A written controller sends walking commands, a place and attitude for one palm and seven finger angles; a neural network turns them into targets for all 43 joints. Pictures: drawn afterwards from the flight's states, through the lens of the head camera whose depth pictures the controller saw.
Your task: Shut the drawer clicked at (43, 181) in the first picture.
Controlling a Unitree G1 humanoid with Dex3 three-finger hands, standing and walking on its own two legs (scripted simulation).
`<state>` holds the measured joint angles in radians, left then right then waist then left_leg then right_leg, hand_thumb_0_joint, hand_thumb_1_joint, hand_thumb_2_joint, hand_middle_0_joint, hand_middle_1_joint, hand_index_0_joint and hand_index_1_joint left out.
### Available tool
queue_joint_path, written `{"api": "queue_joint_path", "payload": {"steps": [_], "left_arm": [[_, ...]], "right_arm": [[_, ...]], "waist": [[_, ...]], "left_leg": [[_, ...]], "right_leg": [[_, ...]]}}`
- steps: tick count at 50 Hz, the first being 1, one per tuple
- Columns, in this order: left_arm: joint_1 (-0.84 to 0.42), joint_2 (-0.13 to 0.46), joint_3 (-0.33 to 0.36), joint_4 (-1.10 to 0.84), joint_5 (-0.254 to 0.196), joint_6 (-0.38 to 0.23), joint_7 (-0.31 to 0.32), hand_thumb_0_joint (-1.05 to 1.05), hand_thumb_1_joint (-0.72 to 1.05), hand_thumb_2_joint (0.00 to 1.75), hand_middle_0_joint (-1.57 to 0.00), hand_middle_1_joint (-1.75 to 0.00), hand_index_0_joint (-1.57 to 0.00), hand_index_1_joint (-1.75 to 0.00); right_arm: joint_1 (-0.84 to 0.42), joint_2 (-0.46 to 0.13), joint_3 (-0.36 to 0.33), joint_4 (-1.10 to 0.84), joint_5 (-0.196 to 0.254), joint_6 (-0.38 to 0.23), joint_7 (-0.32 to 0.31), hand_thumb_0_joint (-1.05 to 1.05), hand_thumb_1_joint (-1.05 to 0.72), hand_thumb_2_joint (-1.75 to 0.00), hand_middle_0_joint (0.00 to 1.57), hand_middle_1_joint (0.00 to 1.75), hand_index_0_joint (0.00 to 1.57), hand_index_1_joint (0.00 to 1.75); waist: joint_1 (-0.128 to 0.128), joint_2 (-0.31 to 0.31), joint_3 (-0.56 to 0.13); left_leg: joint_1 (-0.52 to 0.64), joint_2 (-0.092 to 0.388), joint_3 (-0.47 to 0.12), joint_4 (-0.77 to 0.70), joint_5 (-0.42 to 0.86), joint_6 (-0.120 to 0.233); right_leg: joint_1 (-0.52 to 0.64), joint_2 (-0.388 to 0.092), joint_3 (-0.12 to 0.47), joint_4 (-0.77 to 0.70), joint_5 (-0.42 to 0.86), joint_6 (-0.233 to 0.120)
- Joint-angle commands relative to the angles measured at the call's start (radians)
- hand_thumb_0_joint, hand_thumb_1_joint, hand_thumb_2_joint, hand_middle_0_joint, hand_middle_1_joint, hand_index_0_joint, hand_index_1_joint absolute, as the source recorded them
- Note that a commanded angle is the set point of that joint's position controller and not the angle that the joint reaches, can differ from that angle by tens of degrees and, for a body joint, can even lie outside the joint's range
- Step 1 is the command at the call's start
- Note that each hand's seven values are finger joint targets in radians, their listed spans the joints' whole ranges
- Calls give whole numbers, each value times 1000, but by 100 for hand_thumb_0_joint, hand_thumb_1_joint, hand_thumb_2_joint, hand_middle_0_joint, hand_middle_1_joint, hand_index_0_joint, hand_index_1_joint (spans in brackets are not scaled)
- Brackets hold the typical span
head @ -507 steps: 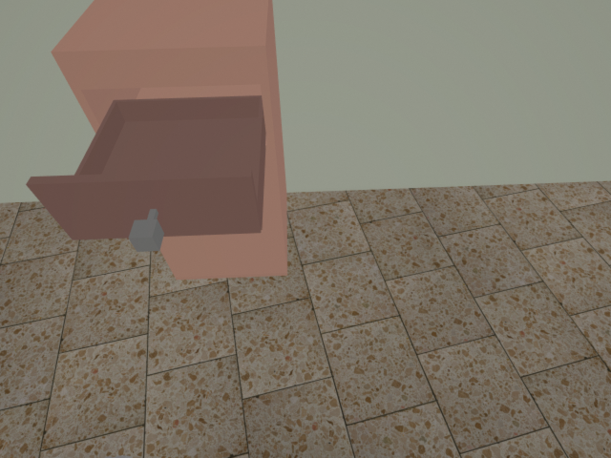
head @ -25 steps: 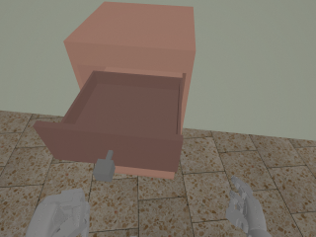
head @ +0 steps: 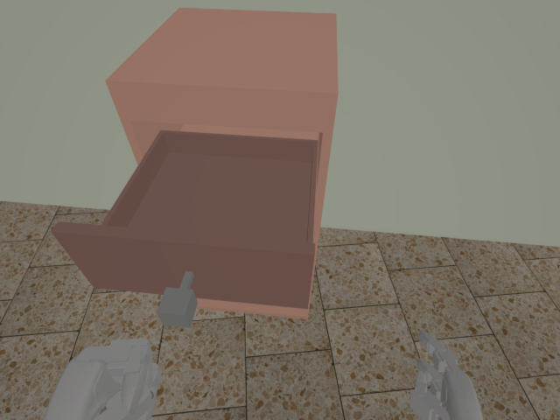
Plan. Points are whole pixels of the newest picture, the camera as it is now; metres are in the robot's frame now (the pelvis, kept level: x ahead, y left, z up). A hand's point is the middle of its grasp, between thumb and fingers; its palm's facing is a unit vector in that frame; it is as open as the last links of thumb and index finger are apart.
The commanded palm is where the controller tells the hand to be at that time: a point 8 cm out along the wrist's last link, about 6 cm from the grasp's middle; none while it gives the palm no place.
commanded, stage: raise the hand and make a fist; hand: left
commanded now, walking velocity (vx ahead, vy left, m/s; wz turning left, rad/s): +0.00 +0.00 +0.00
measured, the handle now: (182, 295) +0.30 +0.18 +0.01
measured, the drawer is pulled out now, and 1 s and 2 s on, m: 0.30 0.30 0.29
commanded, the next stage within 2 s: bring the fist close to the handle in 0.10 s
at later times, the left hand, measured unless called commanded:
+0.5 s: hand (164, 385) +0.15 +0.15 +0.08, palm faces -0.03 -1.00 -0.05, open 3.3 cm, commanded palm +0.12 +0.20 +0.08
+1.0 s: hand (181, 367) +0.19 +0.15 +0.03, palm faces -0.06 -1.00 -0.02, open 3.3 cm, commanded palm +0.17 +0.20 +0.03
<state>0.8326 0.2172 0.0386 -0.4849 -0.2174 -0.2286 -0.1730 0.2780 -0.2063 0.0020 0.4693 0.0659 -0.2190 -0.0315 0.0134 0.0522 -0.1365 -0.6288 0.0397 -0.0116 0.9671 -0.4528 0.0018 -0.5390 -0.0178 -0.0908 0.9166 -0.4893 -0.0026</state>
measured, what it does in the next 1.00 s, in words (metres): stands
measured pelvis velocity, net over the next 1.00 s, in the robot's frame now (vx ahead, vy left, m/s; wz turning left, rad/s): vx -0.01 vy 0.00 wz -0.01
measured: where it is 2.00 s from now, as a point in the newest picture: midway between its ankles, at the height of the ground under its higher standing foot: outside the picture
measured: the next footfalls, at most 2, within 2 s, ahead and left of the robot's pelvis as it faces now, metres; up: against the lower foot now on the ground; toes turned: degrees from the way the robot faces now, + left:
none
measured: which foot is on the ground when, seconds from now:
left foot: down 0.00-1.00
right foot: down 0.00-1.00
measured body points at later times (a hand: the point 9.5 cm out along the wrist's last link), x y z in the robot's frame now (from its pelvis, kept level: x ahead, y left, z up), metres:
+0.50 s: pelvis +0.01 -0.02 +0.00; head +0.03 -0.02 +0.45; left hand +0.15 +0.20 +0.08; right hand +0.21 -0.24 -0.06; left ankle +0.02 +0.12 -0.69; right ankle -0.01 -0.12 -0.69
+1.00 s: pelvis -0.01 +0.00 -0.03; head +0.05 +0.00 +0.42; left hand +0.19 +0.20 +0.03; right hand +0.18 -0.23 -0.10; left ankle +0.02 +0.12 -0.69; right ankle -0.01 -0.12 -0.69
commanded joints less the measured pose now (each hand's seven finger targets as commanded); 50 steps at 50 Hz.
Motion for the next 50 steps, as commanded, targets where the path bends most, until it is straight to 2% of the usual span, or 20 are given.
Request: {"api": "queue_joint_path", "payload": {"steps": [1, 2, 5, 8, 9, 14, 16, 18, 19, 22, 23, 25, 28, 29, 34, 37, 43, 47, 48, 50], "left_arm": [[31, 60, 58, -225, -18, -109, -5, 0, 90, 90, -140, -160, -140, -160], [24, 51, 47, -216, -20, -111, -10, 0, 90, 90, -140, -160, -140, -160], [59, 63, 76, -173, -20, -103, -15, 0, 90, 90, -140, -160, -140, -160], [34, 90, 103, -156, -16, -92, -24, 0, 90, 90, -140, -160, -140, -160], [54, 72, 95, -158, -21, -92, -29, 0, 90, 90, -140, -160, -140, -160], [-16, 76, 118, -83, -40, -117, -48, 0, 90, 90, -140, -160, -140, -160], [-34, 65, 108, -74, -47, -142, -63, 0, 90, 90, -140, -160, -140, -160], [-54, 73, 109, -70, -41, -163, -71, 0, 90, 90, -140, -160, -140, -160], [-53, 56, 93, -63, -42, -168, -76, 0, 90, 90, -140, -160, -140, -160], [-83, 79, 110, -44, -42, -186, -89, 0, 90, 90, -140, -160, -140, -160], [-93, 88, 119, -32, -34, -190, -83, 0, 90, 90, -140, -160, -140, -160], [-85, 61, 100, -10, -35, -190, -83, 0, 90, 90, -140, -160, -140, -160], [-120, 62, 103, 24, -32, -188, -73, 0, 90, 90, -140, -160, -140, -160], [-124, 51, 94, 34, -34, -188, -70, 0, 90, 90, -140, -160, -140, -160], [-145, 48, 90, 52, -24, -199, -52, 0, 90, 90, -140, -160, -140, -160], [-172, 47, 81, 51, -21, -212, -47, 0, 90, 90, -140, -160, -140, -160], [-260, 39, 49, 78, 0, -231, -23, 0, 90, 90, -140, -160, -140, -160], [-258, 27, 36, 85, 1, -236, -11, 0, 90, 90, -140, -160, -140, -160], [-267, 51, 56, 92, 12, -236, -2, 0, 90, 90, -140, -160, -140, -160], [-259, 29, 33, 99, 15, -230, 5, 0, 90, 90, -140, -160, -140, -160]], "right_arm": [[-131, -96, -41, -175, 0, -81, -4, 0, -90, -90, 20, 30, 20, 30], [-132, -100, -41, -174, 1, -84, -4, 0, -90, -90, 20, 30, 20, 30], [-134, -97, -49, -165, 3, -80, -7, 0, -90, -90, 20, 30, 20, 30], [-149, -98, -49, -158, 2, -73, -16, 0, -90, -90, 20, 30, 20, 30], [-144, -92, -48, -162, 3, -71, -17, 0, -90, -90, 20, 30, 20, 30], [-134, -100, -47, -137, -4, -67, -28, 0, -90, -90, 20, 30, 20, 30], [-133, -101, -49, -135, -6, -74, -25, 0, -90, -90, 20, 30, 20, 30], [-134, -109, -50, -125, -10, -76, -22, 0, -90, -90, 20, 30, 20, 30], [-125, -104, -50, -125, -13, -76, -19, 0, -90, -90, 20, 30, 20, 30], [-126, -109, -56, -123, -14, -74, -16, 0, -90, -90, 20, 30, 20, 30], [-133, -111, -55, -113, -19, -70, -17, 0, -90, -90, 20, 30, 20, 30], [-130, -106, -58, -119, -18, -64, -12, 0, -90, -90, 20, 30, 20, 30], [-141, -114, -58, -117, -22, -51, -15, 0, -90, -90, 20, 30, 20, 30], [-133, -112, -59, -120, -22, -47, -14, 0, -90, -90, 20, 30, 20, 30], [-135, -114, -62, -128, -26, -32, -13, 0, -90, -90, 20, 30, 20, 30], [-131, -116, -63, -130, -28, -26, -11, 0, -90, -90, 20, 30, 20, 30], [-133, -124, -57, -129, -36, -12, -11, 0, -90, -90, 20, 30, 20, 30], [-127, -126, -57, -141, -38, -6, -7, 0, -90, -90, 20, 30, 20, 30], [-127, -129, -59, -137, -39, -1, -8, 0, -90, -90, 20, 30, 20, 30], [-123, -127, -58, -150, -40, 9, -5, 0, -90, -90, 20, 30, 20, 30]], "waist": [[0, -13, -20], [-6, -14, -10], [2, -57, -22], [5, -57, -14], [8, -59, -17], [-10, -93, 6], [-15, -83, -10], [-14, -41, -29], [-19, -44, -47], [-23, -45, -78], [-20, -32, -72], [-18, -23, -79], [-21, -49, -62], [-26, -66, -69], [-18, -51, -116], [-24, -38, -137], [-40, -18, -119], [-35, -19, -169], [-33, -29, -178], [-34, -18, -185]], "left_leg": [[78, -29, -14, -165, 161, 28], [79, -29, -12, -161, 158, 29], [70, -33, -6, -152, 176, 29], [70, -35, -4, -150, 180, 30], [74, -37, 1, -152, 187, 30], [51, -40, -1, -131, 189, 29], [55, -41, -1, -121, 199, 28], [62, -42, -1, -113, 221, 30], [64, -44, 0, -107, 228, 30], [51, -44, -1, -90, 242, 29], [46, -44, -1, -86, 244, 30], [44, -44, -1, -85, 249, 29], [17, -43, -5, -78, 226, 30], [11, -44, -3, -74, 219, 29], [-5, -41, -5, -63, 217, 27], [-14, -38, -5, -46, 224, 26], [-66, -33, -16, -17, 163, 25], [-78, -31, -21, -3, 151, 22], [-83, -28, -22, 3, 165, 22], [-90, -28, -22, 10, 163, 21]], "right_leg": [[-17, 32, 14, -159, 146, -16], [-24, 31, 17, -164, 147, -15], [0, 26, 34, -175, 177, -12], [13, 22, 51, -189, 182, -11], [19, 21, 52, -190, 194, -10], [0, 21, 67, -200, 201, -5], [-5, 19, 67, -189, 224, -3], [-6, 19, 64, -176, 252, -6], [-5, 18, 63, -167, 265, -5], [-6, 14, 68, -149, 290, -2], [-8, 14, 67, -146, 286, -6], [-22, 17, 56, -129, 289, -8], [-43, 19, 54, -124, 256, -8], [-47, 17, 54, -121, 250, -6], [-67, 21, 41, -78, 237, -10], [-88, 24, 37, -54, 244, -11], [-167, 28, 32, -16, 159, -16], [-187, 28, 24, 15, 141, -18], [-186, 30, 24, 24, 152, -20], [-204, 30, 21, 36, 153, -20]]}}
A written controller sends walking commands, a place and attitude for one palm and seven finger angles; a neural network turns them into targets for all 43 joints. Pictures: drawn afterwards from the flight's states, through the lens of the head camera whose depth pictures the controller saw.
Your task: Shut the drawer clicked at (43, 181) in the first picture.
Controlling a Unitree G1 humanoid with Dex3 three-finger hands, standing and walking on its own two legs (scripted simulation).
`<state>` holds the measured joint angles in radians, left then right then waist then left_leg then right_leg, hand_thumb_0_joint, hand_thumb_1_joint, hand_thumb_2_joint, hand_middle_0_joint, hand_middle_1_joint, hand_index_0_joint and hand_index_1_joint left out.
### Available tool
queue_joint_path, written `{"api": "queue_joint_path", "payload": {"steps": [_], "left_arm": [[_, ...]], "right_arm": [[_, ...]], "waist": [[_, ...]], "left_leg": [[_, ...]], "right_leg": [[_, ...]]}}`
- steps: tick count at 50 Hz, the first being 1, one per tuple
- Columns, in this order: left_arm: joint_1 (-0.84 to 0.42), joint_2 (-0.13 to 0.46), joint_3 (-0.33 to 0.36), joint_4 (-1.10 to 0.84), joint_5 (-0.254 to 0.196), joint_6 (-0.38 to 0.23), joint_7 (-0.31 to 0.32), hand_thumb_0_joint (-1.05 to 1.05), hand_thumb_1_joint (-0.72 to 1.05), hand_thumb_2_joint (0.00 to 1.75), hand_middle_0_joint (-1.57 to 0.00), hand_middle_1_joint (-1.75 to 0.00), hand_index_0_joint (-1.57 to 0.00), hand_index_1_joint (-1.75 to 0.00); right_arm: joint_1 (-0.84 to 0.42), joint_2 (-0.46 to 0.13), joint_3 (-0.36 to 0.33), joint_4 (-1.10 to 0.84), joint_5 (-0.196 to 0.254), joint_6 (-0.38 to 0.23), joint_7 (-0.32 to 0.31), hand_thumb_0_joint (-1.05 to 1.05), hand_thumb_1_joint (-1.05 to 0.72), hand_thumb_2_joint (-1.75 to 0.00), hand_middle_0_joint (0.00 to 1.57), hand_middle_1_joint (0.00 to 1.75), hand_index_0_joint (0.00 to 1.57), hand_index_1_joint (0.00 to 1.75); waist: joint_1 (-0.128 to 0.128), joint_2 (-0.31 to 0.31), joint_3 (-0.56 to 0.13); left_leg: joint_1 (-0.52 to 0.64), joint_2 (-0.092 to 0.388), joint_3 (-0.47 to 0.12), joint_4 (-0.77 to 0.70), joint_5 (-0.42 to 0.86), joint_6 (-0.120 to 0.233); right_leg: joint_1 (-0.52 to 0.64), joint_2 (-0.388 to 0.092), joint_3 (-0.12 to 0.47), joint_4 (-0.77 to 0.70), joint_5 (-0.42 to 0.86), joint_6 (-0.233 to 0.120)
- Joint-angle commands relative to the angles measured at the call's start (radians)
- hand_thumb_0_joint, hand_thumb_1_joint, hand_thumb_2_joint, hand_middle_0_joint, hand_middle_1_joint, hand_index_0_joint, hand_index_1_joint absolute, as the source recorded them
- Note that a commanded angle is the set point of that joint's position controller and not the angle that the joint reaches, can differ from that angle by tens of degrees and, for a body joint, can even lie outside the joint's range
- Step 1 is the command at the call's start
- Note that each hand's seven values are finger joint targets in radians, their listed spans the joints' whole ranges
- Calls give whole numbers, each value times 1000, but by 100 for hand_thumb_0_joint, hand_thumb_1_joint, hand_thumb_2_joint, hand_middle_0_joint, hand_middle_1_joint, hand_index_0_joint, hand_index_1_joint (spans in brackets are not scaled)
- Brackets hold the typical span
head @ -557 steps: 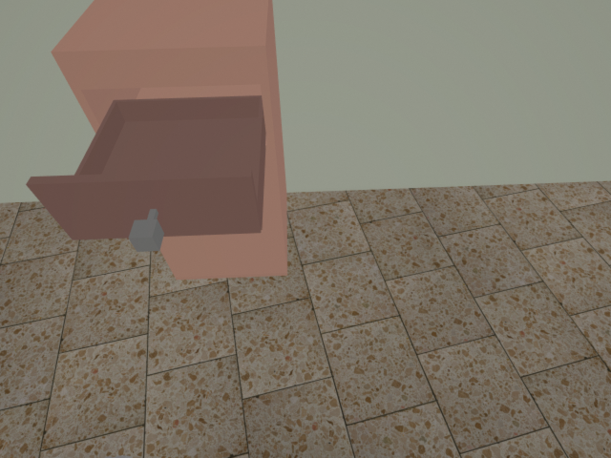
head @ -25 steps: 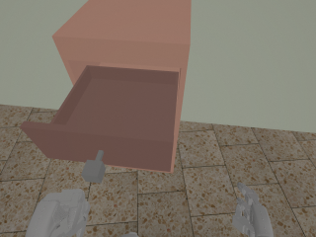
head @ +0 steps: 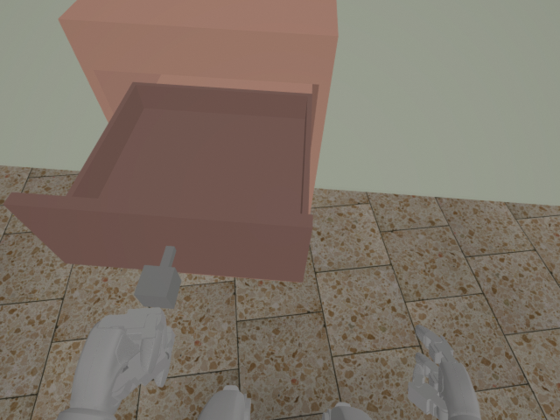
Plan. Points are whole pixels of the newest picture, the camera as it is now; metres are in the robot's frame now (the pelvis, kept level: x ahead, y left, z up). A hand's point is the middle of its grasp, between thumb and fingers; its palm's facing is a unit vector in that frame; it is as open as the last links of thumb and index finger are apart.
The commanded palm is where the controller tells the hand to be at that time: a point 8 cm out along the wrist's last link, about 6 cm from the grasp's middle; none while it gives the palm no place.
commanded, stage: bring the fist close to the handle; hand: left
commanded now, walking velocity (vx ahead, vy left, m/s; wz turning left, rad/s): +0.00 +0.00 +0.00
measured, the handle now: (163, 273) +0.30 +0.18 +0.04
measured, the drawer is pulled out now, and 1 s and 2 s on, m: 0.30 0.29 0.17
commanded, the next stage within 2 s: push the drawer shut in 0.60 s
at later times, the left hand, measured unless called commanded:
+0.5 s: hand (181, 343) +0.21 +0.14 +0.04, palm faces -0.05 -1.00 -0.03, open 3.3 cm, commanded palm +0.19 +0.19 +0.04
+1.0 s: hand (188, 329) +0.23 +0.13 +0.03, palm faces -0.07 -1.00 -0.06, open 3.4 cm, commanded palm +0.23 +0.19 +0.04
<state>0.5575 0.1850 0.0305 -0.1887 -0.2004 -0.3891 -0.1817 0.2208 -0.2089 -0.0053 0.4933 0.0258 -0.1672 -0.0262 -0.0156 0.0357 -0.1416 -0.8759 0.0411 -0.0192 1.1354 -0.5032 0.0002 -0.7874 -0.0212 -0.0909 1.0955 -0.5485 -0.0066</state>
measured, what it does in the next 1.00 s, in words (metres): stands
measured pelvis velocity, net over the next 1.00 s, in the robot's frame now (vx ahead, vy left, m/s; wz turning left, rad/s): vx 0.00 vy -0.01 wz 0.00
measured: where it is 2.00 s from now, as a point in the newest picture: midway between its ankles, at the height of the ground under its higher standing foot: outside the picture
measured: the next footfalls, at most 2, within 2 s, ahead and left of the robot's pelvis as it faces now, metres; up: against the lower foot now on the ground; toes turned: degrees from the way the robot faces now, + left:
none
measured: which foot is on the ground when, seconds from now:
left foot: down 0.00-1.00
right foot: down 0.00-1.00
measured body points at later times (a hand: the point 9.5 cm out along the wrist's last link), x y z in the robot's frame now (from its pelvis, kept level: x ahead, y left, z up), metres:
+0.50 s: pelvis +0.00 +0.00 -0.01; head +0.07 +0.01 +0.43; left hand +0.21 +0.19 +0.05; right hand +0.18 -0.23 -0.09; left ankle +0.03 +0.12 -0.66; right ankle +0.00 -0.12 -0.66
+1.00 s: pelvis +0.00 -0.01 -0.02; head +0.08 -0.01 +0.43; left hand +0.23 +0.19 +0.04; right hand +0.18 -0.25 -0.10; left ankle +0.03 +0.12 -0.66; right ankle +0.00 -0.12 -0.66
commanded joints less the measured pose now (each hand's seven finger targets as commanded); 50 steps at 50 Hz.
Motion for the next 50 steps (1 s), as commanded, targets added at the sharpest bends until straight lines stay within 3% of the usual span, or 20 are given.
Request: {"api": "queue_joint_path", "payload": {"steps": [1, 4, 8, 14, 17, 20, 23, 24, 29, 31, 35, 38, 40, 43, 45, 46, 48, 50], "left_arm": [[-18, 63, 39, -198, 1, -70, 19, 0, 90, 90, -140, -160, -140, -160], [-56, 47, 17, -169, 17, -66, 36, 0, 90, 90, -140, -160, -140, -160], [-125, 76, 35, -145, 33, -70, 56, 0, 90, 90, -140, -160, -140, -160], [-75, 75, 27, -227, 22, -70, 65, 0, 90, 90, -140, -160, -140, -160], [-71, 63, 6, -250, 22, -54, 75, 0, 90, 90, -140, -160, -140, -160], [-78, 36, -26, -212, 37, -42, 90, 0, 90, 90, -140, -160, -140, -160], [-53, 53, -4, -155, 50, -34, 95, 0, 90, 90, -140, -160, -140, -160], [-62, 39, -19, -153, 51, -34, 92, 0, 90, 90, -140, -160, -140, -160], [-50, 77, 19, -232, 38, -62, 91, 0, 90, 90, -140, -160, -140, -160], [-28, 70, 20, -249, 30, -74, 89, 0, 90, 90, -140, -160, -140, -160], [-24, 63, 11, -207, 31, -71, 86, 0, 90, 90, -140, -160, -140, -160], [-105, 77, 13, -153, 41, -62, 79, 0, 90, 90, -140, -160, -140, -160], [-149, 78, 11, -138, 39, -59, 67, 0, 90, 90, -140, -160, -140, -160], [-208, 114, 49, -155, 29, -62, 65, 0, 90, 90, -140, -160, -140, -160], [-224, 112, 56, -177, 19, -65, 65, 0, 90, 90, -140, -160, -140, -160], [-237, 96, 39, -187, 14, -65, 64, 0, 90, 90, -140, -160, -140, -160], [-273, 124, 71, -134, 16, -52, 74, 0, 90, 90, -140, -160, -140, -160], [-328, 105, 48, -130, 15, -50, 74, 0, 90, 90, -140, -160, -140, -160]], "right_arm": [[-63, -128, -48, -171, -1, -38, -10, 0, -90, -90, 20, 30, 20, 30], [-62, -130, -46, -174, -5, -29, -10, 0, -90, -90, 20, 30, 20, 30], [-56, -140, -43, -172, -10, -17, -10, 0, -90, -90, 20, 30, 20, 30], [-45, -132, -44, -199, -8, -6, -3, 0, -90, -90, 20, 30, 20, 30], [-43, -131, -43, -203, -5, 4, -1, 0, -90, -90, 20, 30, 20, 30], [-43, -132, -41, -200, -6, 14, -2, 0, -90, -90, 20, 30, 20, 30], [-46, -137, -43, -202, -6, 27, -4, 0, -90, -90, 20, 30, 20, 30], [-43, -138, -40, -211, -7, 29, -4, 0, -90, -90, 20, 30, 20, 30], [-40, -129, -42, -220, -8, 28, -5, 0, -90, -90, 20, 30, 20, 30], [-39, -123, -44, -222, -5, 28, -5, 0, -90, -90, 20, 30, 20, 30], [-34, -125, -44, -206, -5, 33, -2, 0, -90, -90, 20, 30, 20, 30], [-39, -137, -41, -193, -7, 35, -9, 0, -90, -90, 20, 30, 20, 30], [-31, -143, -39, -196, -8, 33, -11, 0, -90, -90, 20, 30, 20, 30], [-31, -147, -39, -188, -10, 26, -16, 0, -90, -90, 20, 30, 20, 30], [-28, -145, -37, -190, -9, 22, -15, 0, -90, -90, 20, 30, 20, 30], [-26, -143, -37, -191, -7, 19, -15, 0, -90, -90, 20, 30, 20, 30], [-23, -150, -35, -167, -7, 21, -18, 0, -90, -90, 20, 30, 20, 30], [-23, -152, -32, -163, -8, 17, -17, 0, -90, -90, 20, 30, 20, 30]], "waist": [[-9, 8, -179], [-20, -6, -161], [-25, -13, -166], [4, 39, -296], [-6, 30, -283], [-29, 6, -211], [-29, -51, -165], [-32, -59, -166], [-5, 4, -252], [-3, 7, -256], [-23, 5, -215], [-48, -35, -151], [-52, -40, -170], [-38, -5, -222], [-26, 24, -273], [-35, 21, -284], [-44, 0, -255], [-54, 7, -242]], "left_leg": [[153, -29, -16, -154, 212, 22], [125, -27, -22, -139, 175, 22], [93, -24, -30, -120, 145, 21], [162, -24, -21, -121, 244, 19], [161, -22, -23, -122, 258, 19], [127, -22, -28, -117, 206, 20], [77, -25, -25, -114, 149, 22], [74, -27, -24, -114, 139, 23], [112, -30, -10, -105, 200, 23], [127, -29, -5, -105, 237, 22], [109, -28, -8, -96, 232, 22], [56, -27, -12, -79, 157, 25], [46, -29, -10, -68, 148, 27], [68, -30, -5, -65, 175, 28], [106, -32, -3, -76, 220, 26], [119, -32, -2, -75, 235, 28], [97, -30, -5, -70, 222, 28], [98, -29, -9, -73, 209, 27]], "right_leg": [[33, 33, 19, -134, 210, -16], [-11, 35, 17, -122, 170, -16], [-46, 36, 20, -103, 135, -19], [11, 33, 19, -84, 225, -24], [13, 33, 15, -87, 242, -20], [-30, 36, 12, -95, 201, -16], [-32, 37, 17, -109, 150, -16], [-33, 36, 17, -108, 143, -15], [16, 32, 33, -98, 207, -20], [27, 33, 28, -95, 249, -19], [5, 34, 28, -100, 254, -15], [-33, 35, 42, -117, 177, -13], [-31, 32, 51, -118, 165, -12], [-6, 30, 57, -114, 188, -15], [20, 28, 51, -104, 241, -17], [24, 28, 51, -107, 262, -13], [15, 31, 53, -116, 247, -12], [-5, 29, 49, -116, 233, -11]]}}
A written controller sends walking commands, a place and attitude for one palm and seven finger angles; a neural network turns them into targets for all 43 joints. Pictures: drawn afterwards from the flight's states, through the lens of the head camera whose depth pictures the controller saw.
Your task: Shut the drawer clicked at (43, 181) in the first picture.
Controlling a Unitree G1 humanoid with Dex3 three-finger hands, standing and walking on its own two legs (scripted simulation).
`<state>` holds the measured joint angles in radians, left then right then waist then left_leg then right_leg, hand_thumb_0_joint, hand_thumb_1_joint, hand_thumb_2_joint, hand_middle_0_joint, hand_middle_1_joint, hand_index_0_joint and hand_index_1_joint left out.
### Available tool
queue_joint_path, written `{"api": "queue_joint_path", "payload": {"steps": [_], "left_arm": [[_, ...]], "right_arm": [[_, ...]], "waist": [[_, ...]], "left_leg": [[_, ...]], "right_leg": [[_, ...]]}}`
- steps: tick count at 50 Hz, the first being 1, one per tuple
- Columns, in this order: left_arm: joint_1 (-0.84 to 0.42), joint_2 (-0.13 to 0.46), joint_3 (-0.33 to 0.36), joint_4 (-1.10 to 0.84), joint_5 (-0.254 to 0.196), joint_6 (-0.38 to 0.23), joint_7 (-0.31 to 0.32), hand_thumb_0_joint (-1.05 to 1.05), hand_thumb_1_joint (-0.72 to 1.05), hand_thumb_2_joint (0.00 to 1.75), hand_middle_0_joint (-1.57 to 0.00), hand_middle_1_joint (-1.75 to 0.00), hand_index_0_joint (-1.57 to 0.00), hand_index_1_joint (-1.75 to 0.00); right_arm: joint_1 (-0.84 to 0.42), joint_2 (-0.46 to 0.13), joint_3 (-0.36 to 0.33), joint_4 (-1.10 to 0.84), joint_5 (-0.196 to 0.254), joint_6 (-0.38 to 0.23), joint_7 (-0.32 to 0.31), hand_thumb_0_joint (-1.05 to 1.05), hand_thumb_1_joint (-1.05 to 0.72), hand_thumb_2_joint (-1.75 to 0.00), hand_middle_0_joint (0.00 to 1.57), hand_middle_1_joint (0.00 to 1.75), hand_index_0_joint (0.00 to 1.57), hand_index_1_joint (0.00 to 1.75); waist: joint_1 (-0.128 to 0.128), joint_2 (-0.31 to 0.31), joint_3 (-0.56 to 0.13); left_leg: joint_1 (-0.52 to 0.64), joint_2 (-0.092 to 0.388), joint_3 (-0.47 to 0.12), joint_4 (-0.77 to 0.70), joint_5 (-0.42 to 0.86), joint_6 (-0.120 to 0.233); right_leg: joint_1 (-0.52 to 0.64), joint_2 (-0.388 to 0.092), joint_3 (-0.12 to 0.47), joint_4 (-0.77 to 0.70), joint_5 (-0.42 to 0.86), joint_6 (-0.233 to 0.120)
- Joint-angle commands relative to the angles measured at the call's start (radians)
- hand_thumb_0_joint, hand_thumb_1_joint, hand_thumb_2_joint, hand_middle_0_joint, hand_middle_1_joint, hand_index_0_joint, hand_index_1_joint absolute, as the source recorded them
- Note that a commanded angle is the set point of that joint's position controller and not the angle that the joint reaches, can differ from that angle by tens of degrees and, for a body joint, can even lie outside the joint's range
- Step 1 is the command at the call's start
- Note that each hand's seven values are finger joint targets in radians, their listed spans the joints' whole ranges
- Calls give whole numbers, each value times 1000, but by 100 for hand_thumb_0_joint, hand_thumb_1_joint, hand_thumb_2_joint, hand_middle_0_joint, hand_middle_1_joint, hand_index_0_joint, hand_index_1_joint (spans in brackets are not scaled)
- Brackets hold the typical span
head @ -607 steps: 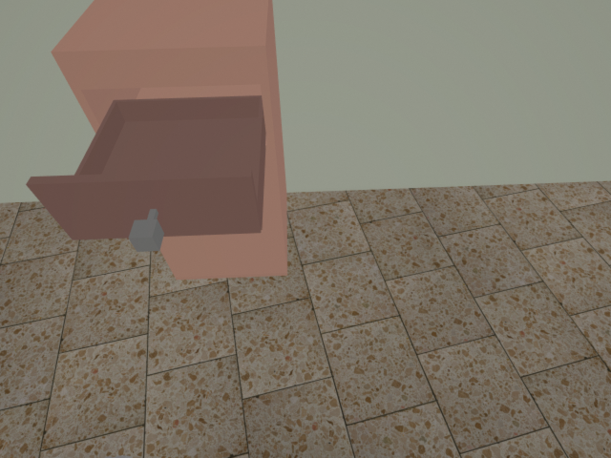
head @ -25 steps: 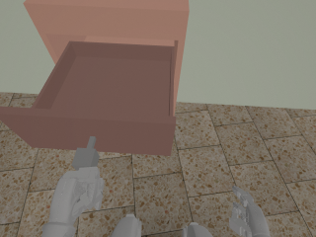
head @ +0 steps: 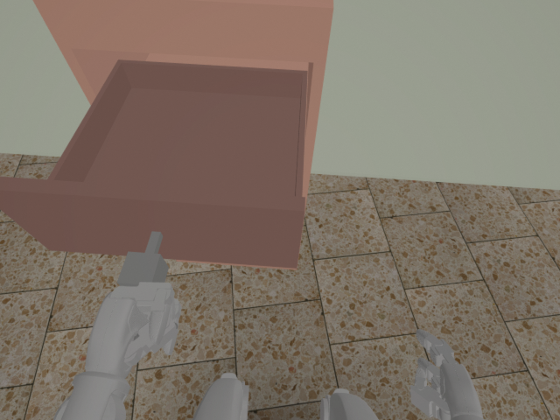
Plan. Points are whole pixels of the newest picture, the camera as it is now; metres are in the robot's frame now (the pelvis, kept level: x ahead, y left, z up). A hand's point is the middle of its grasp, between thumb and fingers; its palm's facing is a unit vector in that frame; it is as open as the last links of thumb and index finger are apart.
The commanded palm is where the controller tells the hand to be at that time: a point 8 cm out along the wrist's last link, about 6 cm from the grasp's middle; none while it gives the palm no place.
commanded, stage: push the drawer shut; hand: left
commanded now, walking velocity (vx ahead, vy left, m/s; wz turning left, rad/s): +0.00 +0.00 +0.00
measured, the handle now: (149, 260) +0.31 +0.19 +0.06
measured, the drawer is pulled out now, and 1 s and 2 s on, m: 0.29 0.17 0.05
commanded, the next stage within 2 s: none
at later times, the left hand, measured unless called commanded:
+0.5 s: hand (183, 280) +0.29 +0.14 +0.05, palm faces -0.10 -0.99 -0.06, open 3.5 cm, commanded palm +0.29 +0.20 +0.06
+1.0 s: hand (194, 240) +0.35 +0.14 +0.05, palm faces -0.08 -1.00 -0.05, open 3.5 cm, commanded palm +0.34 +0.20 +0.06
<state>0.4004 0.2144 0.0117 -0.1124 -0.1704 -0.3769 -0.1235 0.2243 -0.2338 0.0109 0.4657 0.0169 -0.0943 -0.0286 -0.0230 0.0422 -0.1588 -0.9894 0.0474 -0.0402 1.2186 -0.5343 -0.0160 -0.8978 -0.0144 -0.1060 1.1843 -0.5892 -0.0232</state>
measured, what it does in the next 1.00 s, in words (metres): stands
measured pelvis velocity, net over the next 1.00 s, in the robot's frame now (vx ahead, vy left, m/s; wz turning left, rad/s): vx -0.01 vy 0.01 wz -0.02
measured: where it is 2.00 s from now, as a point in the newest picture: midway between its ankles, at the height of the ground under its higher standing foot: outside the picture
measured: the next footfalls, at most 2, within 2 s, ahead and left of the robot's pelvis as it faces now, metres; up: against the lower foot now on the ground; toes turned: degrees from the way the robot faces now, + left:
none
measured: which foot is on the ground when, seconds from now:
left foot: down 0.00-1.00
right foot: down 0.00-1.00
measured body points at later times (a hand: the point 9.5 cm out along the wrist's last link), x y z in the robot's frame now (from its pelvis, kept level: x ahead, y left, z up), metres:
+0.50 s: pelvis -0.01 +0.00 +0.01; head +0.07 +0.01 +0.45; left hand +0.29 +0.20 +0.06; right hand +0.15 -0.24 -0.08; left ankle +0.03 +0.13 -0.64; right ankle -0.01 -0.11 -0.64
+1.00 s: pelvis -0.01 +0.01 +0.01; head +0.08 +0.01 +0.45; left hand +0.35 +0.19 +0.06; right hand +0.12 -0.24 -0.09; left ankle +0.03 +0.13 -0.64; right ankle -0.01 -0.11 -0.64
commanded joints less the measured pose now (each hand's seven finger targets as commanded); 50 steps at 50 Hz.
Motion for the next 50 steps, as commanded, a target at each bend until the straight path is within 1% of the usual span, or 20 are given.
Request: {"api": "queue_joint_path", "payload": {"steps": [1, 4, 5, 6, 7, 10, 14, 18, 19, 22, 24, 28, 31, 34, 40, 42, 43, 45, 48, 50], "left_arm": [[-189, 68, 54, -199, -12, -62, 16, 0, 90, 90, -140, -160, -140, -160], [-268, 65, 45, -158, -8, -59, 21, 0, 90, 90, -140, -160, -140, -160], [-275, 92, 68, -142, -5, -58, 23, 0, 90, 90, -140, -160, -140, -160], [-307, 76, 51, -148, -7, -59, 19, 0, 90, 90, -140, -160, -140, -160], [-315, 92, 67, -135, -6, -58, 19, 0, 90, 90, -140, -160, -140, -160], [-339, 84, 62, -102, -10, -48, 11, 0, 90, 90, -140, -160, -140, -160], [-405, 99, 83, -62, -15, -35, 12, 0, 90, 90, -140, -160, -140, -160], [-484, 129, 124, 9, -24, -34, 17, 0, 90, 90, -140, -160, -140, -160], [-498, 119, 122, 21, -26, -37, 17, 0, 90, 90, -140, -160, -140, -160], [-568, 111, 124, 65, -30, -48, 19, 0, 90, 90, -140, -160, -140, -160], [-596, 104, 117, 80, -25, -53, 24, 0, 90, 90, -140, -160, -140, -160], [-661, 139, 156, 140, -23, -54, 34, 0, 90, 90, -140, -160, -140, -160], [-704, 113, 130, 146, -18, -56, 34, 0, 90, 90, -140, -160, -140, -160], [-711, 128, 154, 185, -16, -57, 40, 0, 90, 90, -140, -160, -140, -160], [-786, 129, 157, 237, -8, -70, 50, 0, 90, 90, -140, -160, -140, -160], [-828, 115, 140, 260, -6, -73, 52, 0, 90, 90, -140, -160, -140, -160], [-865, 138, 154, 275, -1, -77, 53, 0, 90, 90, -140, -160, -140, -160], [-907, 134, 152, 291, 2, -85, 54, 0, 90, 90, -140, -160, -140, -160], [-923, 173, 186, 321, 5, -90, 51, 0, 90, 90, -140, -160, -140, -160], [-947, 169, 192, 351, 2, -89, 46, 0, 90, 90, -140, -160, -140, -160]], "right_arm": [[-29, -129, -47, -132, 0, -59, -15, 0, -90, -90, 20, 30, 20, 30], [-27, -135, -46, -116, -2, -62, -17, 0, -90, -90, 20, 30, 20, 30], [-23, -140, -46, -111, -2, -61, -18, 0, -90, -90, 20, 30, 20, 30], [-29, -137, -45, -112, -2, -63, -17, 0, -90, -90, 20, 30, 20, 30], [-25, -139, -47, -106, -1, -64, -18, 0, -90, -90, 20, 30, 20, 30], [-29, -139, -45, -103, 1, -62, -14, 0, -90, -90, 20, 30, 20, 30], [-31, -144, -44, -91, 3, -55, -16, 0, -90, -90, 20, 30, 20, 30], [-32, -147, -40, -73, 4, -49, -18, 0, -90, -90, 20, 30, 20, 30], [-39, -143, -40, -73, 4, -49, -17, 0, -90, -90, 20, 30, 20, 30], [-37, -144, -39, -60, 6, -48, -16, 0, -90, -90, 20, 30, 20, 30], [-36, -144, -40, -55, 4, -47, -13, 0, -90, -90, 20, 30, 20, 30], [-23, -151, -44, -37, 3, -37, -12, 0, -90, -90, 20, 30, 20, 30], [-24, -149, -44, -36, 3, -31, -6, 0, -90, -90, 20, 30, 20, 30], [-16, -151, -48, -29, 2, -21, -6, 0, -90, -90, 20, 30, 20, 30], [1, -151, -48, -15, 1, -5, 1, 0, -90, -90, 20, 30, 20, 30], [2, -150, -48, -12, 1, 0, 1, 0, -90, -90, 20, 30, 20, 30], [9, -156, -48, -6, 2, 3, -1, 0, -90, -90, 20, 30, 20, 30], [12, -153, -48, 0, 0, 6, -1, 0, -90, -90, 20, 30, 20, 30], [25, -159, -49, 4, 0, 13, -1, 0, -90, -90, 20, 30, 20, 30], [29, -154, -50, 11, 1, 20, -1, 0, -90, -90, 20, 30, 20, 30]], "waist": [[-48, 3, -226], [-61, -11, -211], [-55, -13, -222], [-56, -1, -240], [-54, -16, -254], [-47, 5, -262], [-48, -15, -267], [-49, -37, -228], [-42, -11, -231], [-48, -11, -218], [-45, 17, -238], [-50, -28, -259], [-43, 23, -291], [-42, -19, -305], [-46, -13, -295], [-57, -13, -285], [-68, -37, -277], [-66, -10, -297], [-56, -6, -322], [-60, -15, -328]], "left_leg": [[214, -35, 10, -160, 226, 43], [206, -34, 7, -159, 204, 46], [203, -34, 8, -162, 204, 45], [209, -37, 9, -163, 204, 46], [214, -35, 11, -161, 211, 46], [231, -37, 12, -180, 217, 46], [237, -36, 15, -191, 224, 47], [213, -36, 16, -202, 195, 46], [217, -39, 18, -206, 189, 44], [228, -39, 15, -217, 174, 41], [250, -38, 12, -221, 193, 41], [248, -36, 12, -222, 204, 42], [281, -37, 12, -231, 225, 37], [284, -33, 12, -234, 242, 38], [293, -31, 10, -239, 257, 35], [291, -32, 14, -237, 237, 36], [281, -29, 8, -233, 235, 39], [289, -32, 11, -232, 232, 38], [292, -33, 13, -231, 261, 38], [287, -34, 20, -230, 258, 38]], "right_leg": [[98, 22, 61, -205, 253, 6], [82, 22, 63, -215, 225, 7], [94, 21, 67, -216, 223, 5], [99, 19, 69, -216, 223, 6], [108, 18, 74, -219, 232, 7], [122, 17, 71, -226, 241, 5], [139, 17, 73, -236, 253, 7], [146, 17, 80, -258, 214, 7], [144, 16, 82, -257, 205, 6], [128, 16, 77, -261, 190, 6], [123, 16, 69, -249, 209, 2], [137, 17, 74, -253, 226, 6], [136, 14, 70, -242, 252, 3], [148, 17, 68, -241, 270, 6], [146, 18, 67, -240, 291, 4], [131, 18, 68, -247, 272, 6], [122, 21, 67, -243, 268, 6], [122, 19, 73, -242, 269, 6], [145, 21, 75, -236, 300, 3], [154, 19, 81, -242, 309, 7]]}}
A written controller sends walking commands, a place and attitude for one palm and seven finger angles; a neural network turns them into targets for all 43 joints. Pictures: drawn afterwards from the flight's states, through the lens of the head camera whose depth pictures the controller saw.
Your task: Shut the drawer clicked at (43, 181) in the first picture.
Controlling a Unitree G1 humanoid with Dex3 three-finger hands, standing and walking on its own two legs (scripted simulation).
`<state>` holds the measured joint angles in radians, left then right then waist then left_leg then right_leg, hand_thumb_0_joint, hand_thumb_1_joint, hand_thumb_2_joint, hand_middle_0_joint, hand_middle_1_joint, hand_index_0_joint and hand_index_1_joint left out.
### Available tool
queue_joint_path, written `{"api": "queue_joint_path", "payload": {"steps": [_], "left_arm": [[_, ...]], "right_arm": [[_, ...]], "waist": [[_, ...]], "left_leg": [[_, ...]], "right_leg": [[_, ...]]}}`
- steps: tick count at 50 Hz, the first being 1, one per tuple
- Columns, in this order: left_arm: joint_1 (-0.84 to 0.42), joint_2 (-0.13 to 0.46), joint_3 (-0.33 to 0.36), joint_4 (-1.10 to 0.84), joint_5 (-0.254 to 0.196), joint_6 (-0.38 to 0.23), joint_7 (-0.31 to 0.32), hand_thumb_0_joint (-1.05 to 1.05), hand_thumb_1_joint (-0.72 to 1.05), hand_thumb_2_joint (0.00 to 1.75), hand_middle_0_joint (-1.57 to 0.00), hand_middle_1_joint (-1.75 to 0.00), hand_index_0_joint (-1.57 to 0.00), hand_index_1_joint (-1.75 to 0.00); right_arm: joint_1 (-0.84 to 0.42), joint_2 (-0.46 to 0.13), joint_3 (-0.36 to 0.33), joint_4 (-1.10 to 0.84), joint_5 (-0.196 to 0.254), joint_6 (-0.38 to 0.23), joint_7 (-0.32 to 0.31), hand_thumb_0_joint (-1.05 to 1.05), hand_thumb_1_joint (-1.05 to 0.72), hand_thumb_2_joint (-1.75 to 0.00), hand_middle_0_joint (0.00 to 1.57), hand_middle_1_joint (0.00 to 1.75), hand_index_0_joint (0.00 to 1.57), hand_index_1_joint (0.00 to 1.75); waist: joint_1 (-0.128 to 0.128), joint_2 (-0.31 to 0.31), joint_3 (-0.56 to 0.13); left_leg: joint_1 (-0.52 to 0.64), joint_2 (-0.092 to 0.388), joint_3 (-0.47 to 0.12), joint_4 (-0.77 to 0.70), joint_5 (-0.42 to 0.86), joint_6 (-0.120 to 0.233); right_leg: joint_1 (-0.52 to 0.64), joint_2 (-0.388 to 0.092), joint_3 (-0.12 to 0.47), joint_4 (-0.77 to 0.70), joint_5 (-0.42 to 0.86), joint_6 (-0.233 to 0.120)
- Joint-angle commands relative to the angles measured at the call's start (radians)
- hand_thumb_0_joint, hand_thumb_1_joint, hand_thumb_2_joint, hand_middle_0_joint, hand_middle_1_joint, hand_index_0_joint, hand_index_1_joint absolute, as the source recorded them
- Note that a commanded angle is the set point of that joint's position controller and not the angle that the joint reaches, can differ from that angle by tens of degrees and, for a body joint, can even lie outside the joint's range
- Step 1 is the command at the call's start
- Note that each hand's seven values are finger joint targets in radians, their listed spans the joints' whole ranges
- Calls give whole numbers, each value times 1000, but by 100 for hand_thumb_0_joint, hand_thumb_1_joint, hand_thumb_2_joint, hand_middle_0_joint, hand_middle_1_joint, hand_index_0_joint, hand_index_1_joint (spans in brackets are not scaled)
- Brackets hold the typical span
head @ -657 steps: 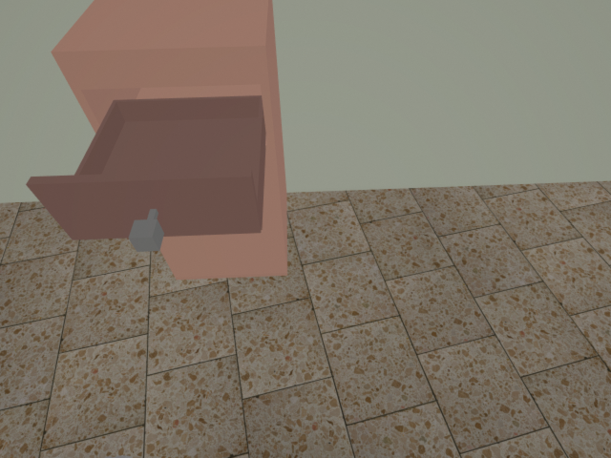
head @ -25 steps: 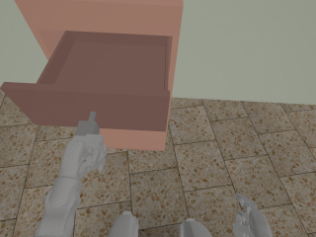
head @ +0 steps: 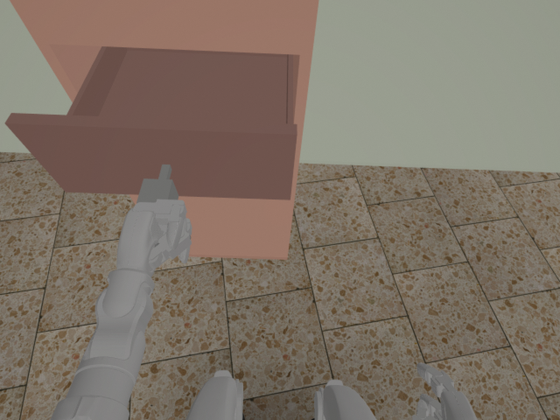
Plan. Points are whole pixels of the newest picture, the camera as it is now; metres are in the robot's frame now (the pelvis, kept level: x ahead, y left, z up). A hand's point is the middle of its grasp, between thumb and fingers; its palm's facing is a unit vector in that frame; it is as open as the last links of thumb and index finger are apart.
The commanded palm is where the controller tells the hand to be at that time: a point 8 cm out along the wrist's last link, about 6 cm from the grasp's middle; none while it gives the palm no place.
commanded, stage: push the drawer shut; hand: left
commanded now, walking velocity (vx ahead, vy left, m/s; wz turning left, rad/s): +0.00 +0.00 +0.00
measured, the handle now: (161, 187) +0.43 +0.18 +0.05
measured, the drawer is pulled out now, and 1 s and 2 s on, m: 0.17 0.05 0.00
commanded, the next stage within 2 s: pull the fist back off the drawer in 1.58 s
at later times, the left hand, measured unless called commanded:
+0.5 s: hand (193, 202) +0.41 +0.13 +0.04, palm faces -0.05 -1.00 -0.06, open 3.5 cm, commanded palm +0.40 +0.20 +0.05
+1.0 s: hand (200, 166) +0.48 +0.13 +0.04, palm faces -0.05 -1.00 -0.04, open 3.5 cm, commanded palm +0.47 +0.19 +0.05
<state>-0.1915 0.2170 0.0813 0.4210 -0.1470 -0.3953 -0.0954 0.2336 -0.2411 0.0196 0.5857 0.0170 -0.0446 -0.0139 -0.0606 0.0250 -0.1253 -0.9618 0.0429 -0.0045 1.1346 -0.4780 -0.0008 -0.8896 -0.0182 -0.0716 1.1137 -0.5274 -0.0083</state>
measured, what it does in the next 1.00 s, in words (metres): stands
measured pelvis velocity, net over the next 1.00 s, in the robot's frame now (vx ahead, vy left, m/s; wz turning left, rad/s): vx -0.01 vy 0.00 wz -0.03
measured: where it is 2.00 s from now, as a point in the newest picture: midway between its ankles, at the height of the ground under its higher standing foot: outside the picture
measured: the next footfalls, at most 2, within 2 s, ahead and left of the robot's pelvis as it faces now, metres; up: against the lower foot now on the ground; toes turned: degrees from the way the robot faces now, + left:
none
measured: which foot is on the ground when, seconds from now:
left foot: down 0.00-1.00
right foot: down 0.00-1.00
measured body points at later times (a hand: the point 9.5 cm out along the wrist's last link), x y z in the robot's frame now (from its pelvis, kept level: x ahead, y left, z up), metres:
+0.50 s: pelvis +0.00 +0.00 +0.00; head +0.10 +0.00 +0.44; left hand +0.41 +0.19 +0.04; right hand +0.08 -0.26 -0.12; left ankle +0.04 +0.12 -0.65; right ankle +0.01 -0.12 -0.65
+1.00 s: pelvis -0.01 +0.00 -0.01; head +0.11 +0.01 +0.42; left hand +0.48 +0.19 +0.04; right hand +0.02 -0.26 -0.13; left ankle +0.04 +0.12 -0.65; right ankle +0.01 -0.12 -0.65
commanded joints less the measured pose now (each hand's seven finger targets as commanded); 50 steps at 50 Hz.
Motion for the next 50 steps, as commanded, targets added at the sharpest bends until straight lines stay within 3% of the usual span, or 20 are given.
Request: {"api": "queue_joint_path", "payload": {"steps": [1, 5, 6, 9, 14, 17, 19, 23, 24, 25, 26, 27, 29, 39, 42, 43, 45, 46, 48, 50], "left_arm": [[-381, 177, 128, -178, -21, -71, 17, 0, 90, 90, -140, -160, -140, -160], [-444, 218, 168, -92, -24, -66, 10, 0, 90, 90, -140, -160, -140, -160], [-473, 202, 151, -80, -25, -66, 7, 0, 90, 90, -140, -160, -140, -160], [-492, 205, 162, -67, -24, -73, 7, 0, 90, 90, -140, -160, -140, -160], [-548, 214, 173, -12, -22, -79, 7, 0, 90, 90, -140, -160, -140, -160], [-581, 252, 205, 17, -20, -91, 7, 0, 90, 90, -140, -160, -140, -160], [-598, 270, 221, 34, -17, -101, 3, 0, 90, 90, -140, -160, -140, -160], [-695, 270, 214, 67, -17, -115, -3, 0, 90, 90, -140, -160, -140, -160], [-687, 284, 229, 86, -14, -115, -5, 0, 90, 90, -140, -160, -140, -160], [-723, 297, 233, 91, -15, -119, -4, 0, 90, 90, -140, -160, -140, -160], [-720, 297, 237, 119, -12, -117, -5, 0, 90, 90, -140, -160, -140, -160], [-761, 292, 225, 117, -11, -120, -6, 0, 90, 90, -140, -160, -140, -160], [-786, 323, 249, 140, -7, -125, -9, 0, 90, 90, -140, -160, -140, -160], [-965, 360, 270, 284, 16, -135, -4, 0, 90, 90, -140, -160, -140, -160], [-1017, 406, 302, 332, 21, -135, -3, 0, 90, 90, -140, -160, -140, -160], [-1024, 440, 325, 341, 22, -138, -6, 0, 90, 90, -140, -160, -140, -160], [-1070, 446, 320, 348, 31, -138, -12, 0, 90, 90, -140, -160, -140, -160], [-1068, 443, 322, 364, 32, -134, -15, 0, 90, 90, -140, -160, -140, -160], [-1071, 481, 357, 389, 36, -131, -13, 0, 90, 90, -140, -160, -140, -160], [-1108, 468, 345, 388, 39, -127, -12, 0, 90, 90, -140, -160, -140, -160]], "right_arm": [[22, -148, -57, -105, 1, -28, -17, 0, -90, -90, 20, 30, 20, 30], [33, -148, -54, -93, 3, -17, -22, 0, -90, -90, 20, 30, 20, 30], [34, -146, -52, -92, 3, -15, -22, 0, -90, -90, 20, 30, 20, 30], [51, -147, -55, -88, 0, -14, -18, 0, -90, -90, 20, 30, 20, 30], [70, -151, -58, -79, -3, -6, -12, 0, -90, -90, 20, 30, 20, 30], [82, -151, -59, -73, -3, -2, -13, 0, -90, -90, 20, 30, 20, 30], [88, -150, -58, -72, -5, 1, -12, 0, -90, -90, 20, 30, 20, 30], [102, -151, -58, -58, -6, 1, -13, 0, -90, -90, 20, 30, 20, 30], [104, -152, -58, -57, -7, 3, -12, 0, -90, -90, 20, 30, 20, 30], [107, -154, -58, -51, -7, 4, -14, 0, -90, -90, 20, 30, 20, 30], [110, -154, -57, -51, -7, 5, -13, 0, -90, -90, 20, 30, 20, 30], [112, -155, -56, -48, -7, 5, -14, 0, -90, -90, 20, 30, 20, 30], [124, -157, -56, -41, -10, 3, -13, 0, -90, -90, 20, 30, 20, 30], [162, -166, -52, -20, -19, 6, -11, 0, -90, -90, 20, 30, 20, 30], [176, -171, -51, -15, -22, 9, -12, 0, -90, -90, 20, 30, 20, 30], [183, -173, -48, -19, -23, 9, -12, 0, -90, -90, 20, 30, 20, 30], [191, -174, -47, -17, -25, 12, -11, 0, -90, -90, 20, 30, 20, 30], [195, -173, -45, -18, -26, 13, -9, 0, -90, -90, 20, 30, 20, 30], [208, -179, -47, -18, -30, 18, -8, 0, -90, -90, 20, 30, 20, 30], [216, -177, -46, -18, -32, 23, -4, 0, -90, -90, 20, 30, 20, 30]], "waist": [[-24, 7, -368], [-30, -5, -346], [-37, 1, -339], [-26, 45, -389], [-38, 19, -394], [-38, -15, -397], [-36, -2, -414], [-55, 17, -401], [-48, 33, -410], [-61, 9, -407], [-52, 28, -401], [-67, 24, -400], [-62, 36, -421], [-94, 54, -445], [-106, 17, -440], [-99, 27, -447], [-111, 52, -470], [-104, 71, -477], [-106, 66, -489], [-115, 83, -496]], "left_leg": [[256, -30, -15, -144, 209, 22], [226, -29, -13, -146, 181, 22], [223, -32, -11, -144, 182, 23], [268, -30, -17, -145, 232, 19], [255, -28, -14, -138, 238, 20], [214, -31, -4, -133, 225, 23], [210, -33, 0, -128, 231, 24], [218, -31, -7, -125, 223, 25], [216, -32, -2, -123, 217, 23], [212, -28, -6, -120, 215, 25], [207, -31, -5, -125, 207, 23], [210, -29, -7, -122, 202, 25], [213, -29, -10, -118, 210, 24], [193, -28, -16, -96, 179, 28], [146, -28, -11, -83, 154, 34], [131, -28, -11, -79, 152, 35], [152, -26, -16, -78, 167, 35], [153, -27, -16, -76, 180, 33], [157, -24, -18, -68, 200, 35], [167, -22, -21, -65, 221, 35]], "right_leg": [[155, 23, 50, -169, 260, -7], [153, 25, 55, -178, 233, -6], [152, 25, 58, -180, 239, -5], [148, 26, 50, -164, 280, -10], [148, 29, 52, -164, 296, -7], [191, 27, 70, -173, 304, -3], [198, 28, 73, -168, 315, -3], [158, 31, 68, -163, 298, -4], [160, 31, 72, -166, 290, -4], [155, 30, 73, -167, 291, -1], [151, 31, 71, -167, 277, -3], [140, 31, 72, -168, 272, -2], [140, 32, 73, -160, 275, -4], [77, 37, 68, -150, 225, -1], [94, 39, 80, -158, 205, 2], [103, 42, 86, -152, 203, 1], [81, 42, 78, -144, 214, -1], [84, 44, 77, -139, 223, -2], [76, 46, 73, -132, 238, -3], [65, 47, 70, -129, 256, -1]]}}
